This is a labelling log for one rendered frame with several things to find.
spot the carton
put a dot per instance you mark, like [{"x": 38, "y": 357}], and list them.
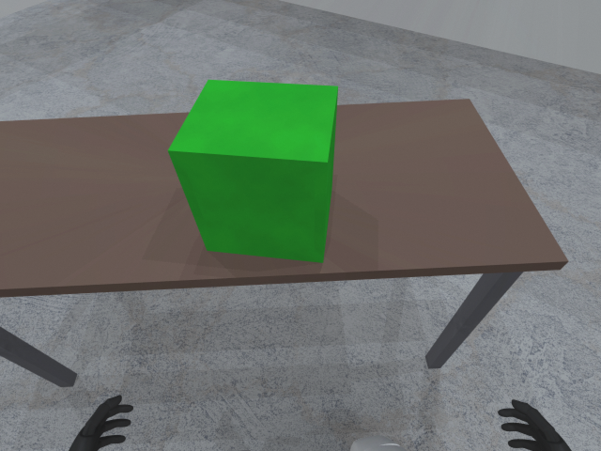
[{"x": 255, "y": 161}]

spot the robot left hand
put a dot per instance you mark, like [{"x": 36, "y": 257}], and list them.
[{"x": 89, "y": 438}]

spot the robot right hand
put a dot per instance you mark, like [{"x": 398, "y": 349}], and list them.
[{"x": 545, "y": 435}]

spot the table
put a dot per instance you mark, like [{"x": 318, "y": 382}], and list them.
[{"x": 419, "y": 188}]

